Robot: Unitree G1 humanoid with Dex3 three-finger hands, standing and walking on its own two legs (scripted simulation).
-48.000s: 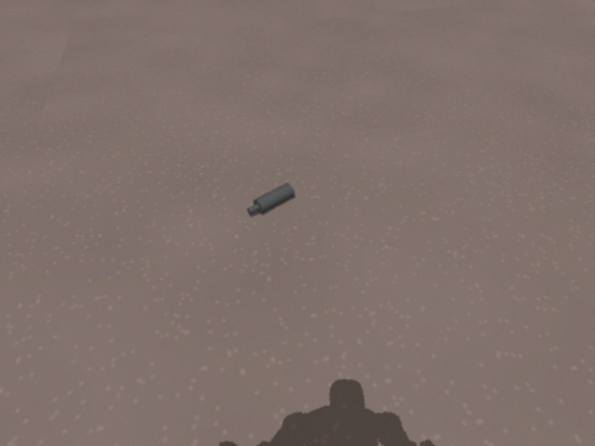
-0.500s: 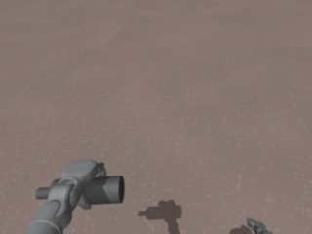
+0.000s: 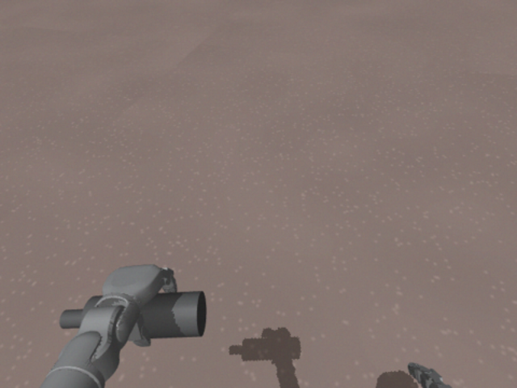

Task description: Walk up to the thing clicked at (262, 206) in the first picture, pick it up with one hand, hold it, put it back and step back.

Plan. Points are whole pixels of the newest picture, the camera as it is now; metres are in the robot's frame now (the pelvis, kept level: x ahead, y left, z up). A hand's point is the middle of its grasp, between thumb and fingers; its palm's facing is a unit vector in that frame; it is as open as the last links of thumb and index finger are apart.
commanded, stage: hold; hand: left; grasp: from above
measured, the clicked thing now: (133, 316) +0.30 +0.25 -0.08
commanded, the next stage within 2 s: crouch in 0.04 s
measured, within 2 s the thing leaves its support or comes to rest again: neither
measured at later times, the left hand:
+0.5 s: hand (147, 325) +0.29 +0.23 -0.10, palm faces -0.50 -0.03 -0.87, open 10.2 cm
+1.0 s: hand (173, 333) +0.36 +0.25 -0.34, palm faces -0.44 +0.02 -0.90, open 10.4 cm
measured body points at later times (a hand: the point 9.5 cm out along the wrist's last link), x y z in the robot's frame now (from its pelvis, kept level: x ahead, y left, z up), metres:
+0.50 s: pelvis +0.00 +0.00 -0.01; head +0.05 +0.00 +0.43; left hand +0.31 +0.22 -0.05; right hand +0.13 -0.26 -0.13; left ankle +0.01 +0.13 -0.74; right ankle +0.02 -0.13 -0.74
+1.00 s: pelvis -0.06 +0.01 -0.21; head +0.12 +0.03 +0.20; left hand +0.38 +0.25 -0.29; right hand -0.03 -0.27 -0.33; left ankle +0.01 +0.13 -0.74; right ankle +0.02 -0.13 -0.74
